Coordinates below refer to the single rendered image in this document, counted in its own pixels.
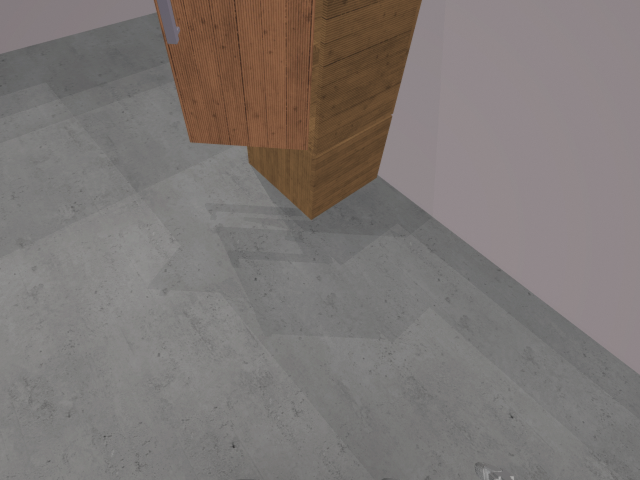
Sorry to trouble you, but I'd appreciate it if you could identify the cupboard door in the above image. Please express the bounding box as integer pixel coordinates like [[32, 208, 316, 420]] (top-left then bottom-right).
[[154, 0, 316, 150]]

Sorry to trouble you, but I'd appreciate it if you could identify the handle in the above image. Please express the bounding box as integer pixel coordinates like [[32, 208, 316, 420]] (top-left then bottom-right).
[[157, 0, 180, 44]]

